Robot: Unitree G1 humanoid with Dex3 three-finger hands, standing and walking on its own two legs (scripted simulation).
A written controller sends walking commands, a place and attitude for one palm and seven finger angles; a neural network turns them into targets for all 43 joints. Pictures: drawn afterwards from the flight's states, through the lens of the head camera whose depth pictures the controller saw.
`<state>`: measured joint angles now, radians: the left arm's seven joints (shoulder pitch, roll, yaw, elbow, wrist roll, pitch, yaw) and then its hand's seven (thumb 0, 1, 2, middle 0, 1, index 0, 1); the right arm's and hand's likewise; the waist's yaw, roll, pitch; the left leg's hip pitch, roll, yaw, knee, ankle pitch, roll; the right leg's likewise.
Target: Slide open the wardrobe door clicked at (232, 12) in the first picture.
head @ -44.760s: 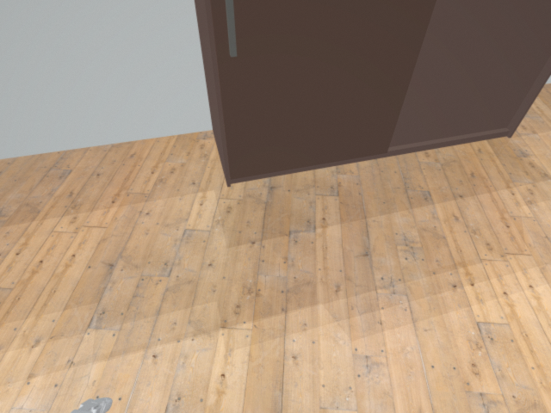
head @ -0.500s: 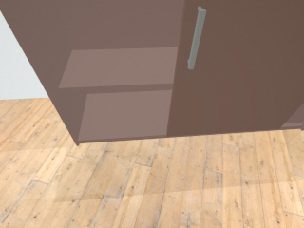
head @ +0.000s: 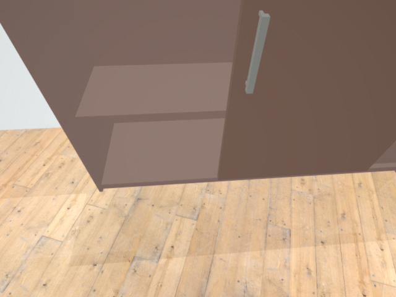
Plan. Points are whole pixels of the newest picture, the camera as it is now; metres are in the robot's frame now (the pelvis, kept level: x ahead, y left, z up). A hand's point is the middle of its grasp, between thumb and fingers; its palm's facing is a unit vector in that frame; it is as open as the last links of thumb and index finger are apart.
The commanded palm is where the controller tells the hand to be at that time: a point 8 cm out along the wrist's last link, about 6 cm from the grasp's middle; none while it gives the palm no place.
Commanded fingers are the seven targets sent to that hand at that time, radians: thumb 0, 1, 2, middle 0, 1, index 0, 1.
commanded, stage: look to check the result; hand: left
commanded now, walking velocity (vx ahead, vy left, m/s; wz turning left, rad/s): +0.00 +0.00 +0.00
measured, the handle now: (254, 55) +0.83 -0.13 +0.07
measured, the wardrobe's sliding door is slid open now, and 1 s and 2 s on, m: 0.68 0.68 0.68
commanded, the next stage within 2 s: stand and wait in 0.16 s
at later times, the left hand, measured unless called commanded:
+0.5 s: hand out of the picture +0.06 +0.22 -0.17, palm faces -0.01 -0.96 -0.28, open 7.4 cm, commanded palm none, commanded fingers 0.00 0.90 0.90 -0.20 -0.30 -0.20 -0.30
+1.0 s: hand out of the picture +0.08 +0.24 -0.16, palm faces -0.02 -0.95 -0.31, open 7.4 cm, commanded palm none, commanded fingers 0.00 0.90 0.90 -0.20 -0.30 -0.20 -0.30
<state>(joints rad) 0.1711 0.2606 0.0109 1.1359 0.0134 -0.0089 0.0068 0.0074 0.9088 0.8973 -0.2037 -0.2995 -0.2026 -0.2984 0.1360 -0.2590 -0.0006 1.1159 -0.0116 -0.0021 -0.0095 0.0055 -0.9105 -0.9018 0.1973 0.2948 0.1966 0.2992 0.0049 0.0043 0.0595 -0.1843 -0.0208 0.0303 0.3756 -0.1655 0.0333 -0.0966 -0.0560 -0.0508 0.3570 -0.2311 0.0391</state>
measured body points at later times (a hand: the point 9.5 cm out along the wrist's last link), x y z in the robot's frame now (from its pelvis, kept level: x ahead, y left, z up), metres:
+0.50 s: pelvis +0.01 +0.00 +0.00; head +0.02 +0.00 +0.45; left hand +0.06 +0.27 -0.15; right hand +0.07 -0.28 -0.14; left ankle +0.02 +0.10 -0.75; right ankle -0.02 -0.14 -0.75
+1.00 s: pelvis +0.01 +0.00 +0.00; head +0.03 +0.00 +0.45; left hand +0.08 +0.29 -0.14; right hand +0.09 -0.30 -0.13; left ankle +0.02 +0.10 -0.75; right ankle -0.02 -0.14 -0.75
